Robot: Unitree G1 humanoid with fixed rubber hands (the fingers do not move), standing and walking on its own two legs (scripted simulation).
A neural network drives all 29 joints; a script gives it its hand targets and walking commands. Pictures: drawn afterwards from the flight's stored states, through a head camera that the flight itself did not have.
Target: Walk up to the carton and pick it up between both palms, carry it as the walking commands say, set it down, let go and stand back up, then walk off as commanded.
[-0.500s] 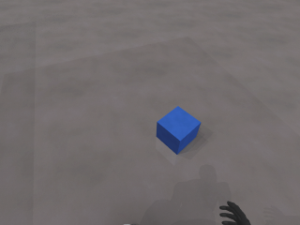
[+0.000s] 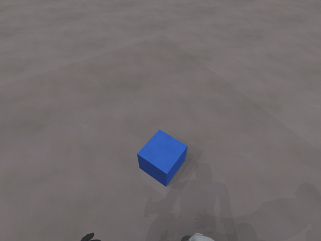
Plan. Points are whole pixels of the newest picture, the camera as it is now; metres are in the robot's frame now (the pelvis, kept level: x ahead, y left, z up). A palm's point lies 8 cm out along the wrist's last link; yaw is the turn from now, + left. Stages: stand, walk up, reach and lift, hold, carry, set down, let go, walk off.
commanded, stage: walk up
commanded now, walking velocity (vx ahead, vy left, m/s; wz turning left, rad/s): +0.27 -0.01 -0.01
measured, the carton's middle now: (162, 157) +0.70 -0.03 -0.67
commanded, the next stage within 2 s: none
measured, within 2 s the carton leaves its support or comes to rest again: neither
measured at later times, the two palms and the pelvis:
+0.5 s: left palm out of the picture +0.04 +0.21 -0.12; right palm (254, 230) +0.17 -0.25 -0.13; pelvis +0.10 -0.01 +0.01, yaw +1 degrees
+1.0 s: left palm out of the picture +0.17 +0.27 -0.15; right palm out of the picture +0.10 -0.25 -0.11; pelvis +0.10 +0.01 +0.00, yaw -1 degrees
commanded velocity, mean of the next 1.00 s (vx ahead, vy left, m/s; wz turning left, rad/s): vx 0.15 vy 0.02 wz -0.02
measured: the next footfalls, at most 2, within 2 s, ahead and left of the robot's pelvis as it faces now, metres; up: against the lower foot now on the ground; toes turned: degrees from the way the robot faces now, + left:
right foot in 0.02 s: +0.16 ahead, -0.13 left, +0.00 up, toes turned -11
left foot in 0.60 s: +0.19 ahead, +0.14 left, +0.00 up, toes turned +10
